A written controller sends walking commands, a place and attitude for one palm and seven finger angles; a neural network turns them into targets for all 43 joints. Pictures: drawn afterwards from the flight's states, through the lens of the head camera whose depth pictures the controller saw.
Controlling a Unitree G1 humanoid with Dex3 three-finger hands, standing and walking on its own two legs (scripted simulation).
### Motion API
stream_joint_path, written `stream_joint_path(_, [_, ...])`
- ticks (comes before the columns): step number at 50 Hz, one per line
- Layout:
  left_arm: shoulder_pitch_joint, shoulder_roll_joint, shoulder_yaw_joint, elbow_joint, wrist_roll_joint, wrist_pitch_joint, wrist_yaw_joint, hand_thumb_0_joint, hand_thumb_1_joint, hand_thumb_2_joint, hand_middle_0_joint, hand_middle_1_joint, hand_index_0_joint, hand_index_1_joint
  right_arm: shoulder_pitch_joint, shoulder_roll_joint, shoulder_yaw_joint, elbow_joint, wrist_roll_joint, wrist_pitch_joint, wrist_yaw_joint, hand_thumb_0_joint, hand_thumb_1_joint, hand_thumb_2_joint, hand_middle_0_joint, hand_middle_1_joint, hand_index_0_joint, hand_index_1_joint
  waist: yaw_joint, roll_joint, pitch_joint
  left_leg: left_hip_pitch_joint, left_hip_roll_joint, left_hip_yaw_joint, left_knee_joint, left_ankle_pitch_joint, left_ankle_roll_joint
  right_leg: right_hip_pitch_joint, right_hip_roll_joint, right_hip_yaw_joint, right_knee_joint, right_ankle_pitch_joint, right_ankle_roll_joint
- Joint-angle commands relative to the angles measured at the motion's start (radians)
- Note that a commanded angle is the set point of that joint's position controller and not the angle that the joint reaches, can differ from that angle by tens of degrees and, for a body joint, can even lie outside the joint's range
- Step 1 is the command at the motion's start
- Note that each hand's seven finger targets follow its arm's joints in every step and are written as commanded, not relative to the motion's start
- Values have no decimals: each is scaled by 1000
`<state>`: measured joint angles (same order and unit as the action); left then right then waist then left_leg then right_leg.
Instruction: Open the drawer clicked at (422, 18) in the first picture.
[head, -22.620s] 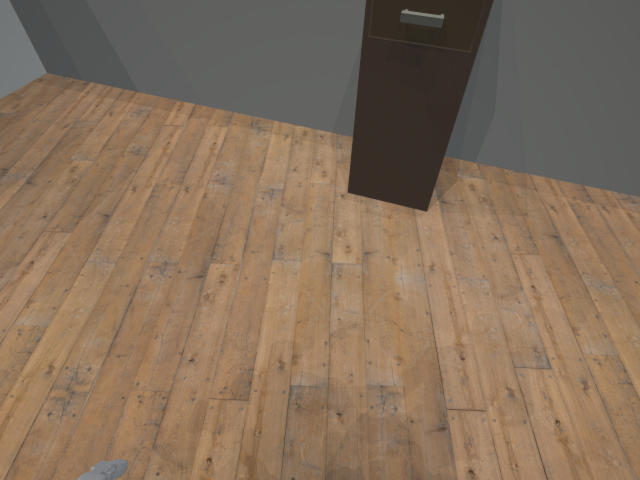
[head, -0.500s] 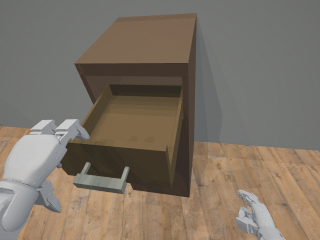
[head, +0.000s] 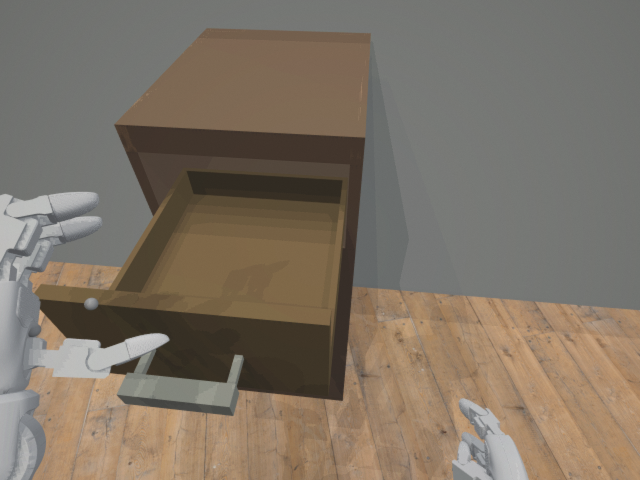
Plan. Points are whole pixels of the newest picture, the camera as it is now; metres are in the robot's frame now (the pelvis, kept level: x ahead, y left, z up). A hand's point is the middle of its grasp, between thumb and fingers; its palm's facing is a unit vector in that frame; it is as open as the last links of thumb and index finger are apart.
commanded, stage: draw the hand back to the body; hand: left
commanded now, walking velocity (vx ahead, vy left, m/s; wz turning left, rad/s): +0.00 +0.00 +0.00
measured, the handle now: (186, 375) +0.22 +0.19 +0.04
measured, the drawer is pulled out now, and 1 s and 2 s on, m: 0.28 0.28 0.28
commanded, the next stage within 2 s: step back with the hand held close in 0.64 s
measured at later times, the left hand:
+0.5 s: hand (63, 317) +0.18 +0.23 +0.21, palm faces +0.46 -0.79 -0.40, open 8.2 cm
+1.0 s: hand (68, 331) +0.17 +0.23 +0.21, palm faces +0.35 -0.77 -0.53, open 7.4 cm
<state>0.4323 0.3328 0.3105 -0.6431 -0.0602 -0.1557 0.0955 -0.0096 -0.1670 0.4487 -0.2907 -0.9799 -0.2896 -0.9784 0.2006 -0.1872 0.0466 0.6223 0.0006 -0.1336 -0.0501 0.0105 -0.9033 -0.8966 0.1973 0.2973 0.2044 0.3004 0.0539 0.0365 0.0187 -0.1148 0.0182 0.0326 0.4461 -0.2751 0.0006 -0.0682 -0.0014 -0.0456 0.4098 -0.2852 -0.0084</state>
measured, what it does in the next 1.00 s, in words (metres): stands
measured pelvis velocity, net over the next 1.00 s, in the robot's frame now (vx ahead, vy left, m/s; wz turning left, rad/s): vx -0.03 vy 0.00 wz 0.01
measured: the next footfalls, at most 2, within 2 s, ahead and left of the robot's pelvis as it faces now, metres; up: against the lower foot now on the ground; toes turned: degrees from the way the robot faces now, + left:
right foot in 1.72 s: -0.12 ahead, -0.12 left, +0.00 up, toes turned -2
left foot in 1.90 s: -0.08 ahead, +0.12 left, +0.00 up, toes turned +2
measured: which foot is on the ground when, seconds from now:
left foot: down 0.00-1.00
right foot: down 0.00-1.00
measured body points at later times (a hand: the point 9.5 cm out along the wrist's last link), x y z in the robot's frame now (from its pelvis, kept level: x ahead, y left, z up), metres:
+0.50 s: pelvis +0.00 +0.00 +0.00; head -0.01 -0.03 +0.45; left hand +0.15 +0.27 +0.23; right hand +0.21 -0.21 -0.08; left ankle -0.02 +0.12 -0.74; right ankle -0.04 -0.11 -0.74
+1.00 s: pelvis -0.03 +0.00 +0.00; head +0.00 -0.01 +0.45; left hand +0.15 +0.27 +0.23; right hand +0.16 -0.24 -0.09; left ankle -0.02 +0.12 -0.74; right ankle -0.04 -0.11 -0.74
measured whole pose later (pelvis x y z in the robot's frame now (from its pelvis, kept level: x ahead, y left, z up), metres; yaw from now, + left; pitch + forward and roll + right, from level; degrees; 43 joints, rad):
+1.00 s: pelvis -0.03 +0.00 +0.00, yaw +1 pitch +1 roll -1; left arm 0.56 0.42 0.45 -0.66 -0.06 -0.19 0.09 0.01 0.88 0.90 -0.21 -0.30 -0.21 -0.30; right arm 0.17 -0.24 -0.02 0.56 0.03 -0.03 -0.06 0.01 -0.91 -0.90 0.20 0.30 0.20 0.30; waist -0.01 0.05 0.02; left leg -0.28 0.02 0.02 0.50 -0.24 0.00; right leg -0.23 0.00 -0.06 0.46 -0.26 -0.01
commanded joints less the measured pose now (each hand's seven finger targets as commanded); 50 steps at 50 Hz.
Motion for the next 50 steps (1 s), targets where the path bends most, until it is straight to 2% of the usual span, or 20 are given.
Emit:
stream_joint_path(1, [-23,165,113,-221,-16,-52,11,0,165,585,-252,-772,-252,-772,-161,-114,-56,-181,4,-53,-7,0,-900,-900,200,300,200,300,15,40,-119,56,30,-27,-41,375,7,-16,-19,-16,-31,344,-19])
stream_joint_path(3, [-5,175,129,-216,-19,-47,14,0,235,615,-247,-728,-247,-728,-155,-112,-61,-180,7,-45,-7,0,-900,-900,200,300,200,300,12,27,-132,63,30,-21,-33,388,6,-18,-20,-16,-30,364,-16])
stream_joint_path(5, [-3,180,139,-213,-17,-46,18,0,305,645,-242,-683,-242,-683,-149,-116,-63,-172,7,-40,-11,0,-900,-900,200,300,200,300,9,51,-125,64,30,-19,-30,408,4,-23,-20,-18,-33,377,-17])
stream_joint_path(8, [-6,186,157,-180,-25,-36,21,0,410,690,-235,-615,-235,-615,-151,-116,-69,-176,14,-27,-14,0,-900,-900,200,300,200,300,7,-6,-120,61,32,-19,-33,377,5,-33,-22,-17,-35,365,-12])
stream_joint_path(11, [-18,193,164,-184,-22,-36,25,0,515,735,-228,-548,-228,-548,-148,-117,-71,-173,16,-24,-18,0,-900,-900,200,300,200,300,7,40,-128,75,29,-18,-32,385,4,-36,-25,-14,-36,363,-13])
stream_joint_path(15, [-1,191,175,-125,-26,-25,28,0,655,795,-218,-458,-218,-458,-152,-121,-72,-164,13,-13,-21,0,-900,-900,200,300,200,300,8,-9,-100,62,27,-15,-36,359,9,-45,-20,-18,-50,358,-11])
stream_joint_path(20, [-28,188,162,-142,-24,-23,27,0,830,870,-205,-345,-205,-345,-161,-120,-68,-163,14,-15,-20,0,-900,-900,200,300,200,300,6,48,-90,61,24,-18,-41,323,8,-55,-23,-13,-60,321,-13])
stream_joint_path(22, [-25,196,168,-152,-25,-23,30,0,900,900,-200,-300,-200,-300,-161,-119,-68,-167,14,-18,-19,0,-900,-900,200,300,200,300,8,13,-109,66,23,-22,-40,330,10,-45,-22,-14,-53,331,-11])
stream_joint_path(25, [-28,193,165,-144,-24,-20,30,0,900,900,-200,-300,-200,-300,-161,-117,-66,-162,13,-18,-19,0,-900,-900,200,300,200,300,7,19,-78,54,22,-21,-41,307,9,-58,-22,-13,-63,315,-12])
stream_joint_path(28, [-32,201,173,-154,-27,-22,30,0,900,900,-200,-300,-200,-300,-164,-114,-68,-168,16,-19,-20,0,-900,-900,200,300,200,300,9,6,-101,58,24,-21,-40,301,10,-50,-25,-8,-55,315,-10])
stream_joint_path(30, [-40,196,170,-144,-26,-23,29,0,900,900,-200,-300,-200,-300,-163,-115,-66,-162,16,-17,-20,0,-900,-900,200,300,200,300,6,35,-77,53,21,-19,-41,280,9,-64,-24,-8,-69,293,-11])
stream_joint_path(37, [-30,198,173,-122,-30,-29,27,0,900,900,-200,-300,-200,-300,-170,-116,-70,-165,18,-20,-20,0,-900,-900,200,300,200,300,10,7,-74,49,21,-17,-44,242,15,-72,-27,0,-80,256,-8])
stream_joint_path(38, [-159,340,309,-201,-24,-65,30,0,900,900,-200,-300,-200,-300,-120,-133,-67,-202,30,1,-15,0,-900,-900,200,300,200,300,-41,-41,24,-39,37,-42,7,188,38,-180,-88,94,-129,319,-3])
stream_joint_path(39, [-169,345,318,-167,-19,-82,27,0,900,900,-200,-300,-200,-300,-114,-117,-69,-182,29,10,-17,0,-900,-900,200,300,200,300,-44,-55,3,-40,29,-50,37,152,32,-187,-121,105,-132,352,-14])
stream_joint_path(40, [-66,266,252,-111,-13,-80,19,0,900,900,-200,-300,-200,-300,-119,-117,-68,-173,25,19,-19,0,-900,-900,200,300,200,300,-56,-102,-23,-34,26,-46,64,173,34,-187,-132,91,-118,394,-14])
stream_joint_path(41, [-15,243,232,-108,-9,-74,14,0,900,900,-200,-300,-200,-300,-131,-127,-75,-189,28,23,-19,0,-900,-900,200,300,200,300,-56,-83,-61,-28,28,-37,75,209,34,-173,-142,87,-92,450,-14])
stream_joint_path(44, [69,245,239,-168,-9,-80,15,0,900,900,-200,-300,-200,-300,-129,-143,-85,-214,29,34,-17,0,-900,-900,200,300,200,300,-53,12,-159,-25,49,-38,57,360,34,-115,-134,54,-19,500,-6])
stream_joint_path(47, [128,275,280,-202,-10,-82,25,0,900,900,-200,-300,-200,-300,-129,-140,-96,-231,32,52,-15,0,-900,-900,200,300,200,300,-51,-35,-192,-53,72,-55,50,420,32,-101,-115,43,18,471,2])
stream_joint_path(49, [143,298,305,-241,-12,-89,34,0,900,900,-200,-300,-200,-300,-132,-143,-103,-236,33,54,-20,0,-900,-900,200,300,200,300,-51,-11,-205,-69,77,-68,44,420,29,-104,-114,40,34,439,-5])
stream_joint_path(50, [166,284,299,-233,-13,-90,37,0,900,900,-200,-300,-200,-300,-126,-139,-102,-239,33,55,-20,0,-900,-900,200,300,200,300,-51,-4,-198,-81,84,-78,34,406,31,-113,-106,36,41,403,-3])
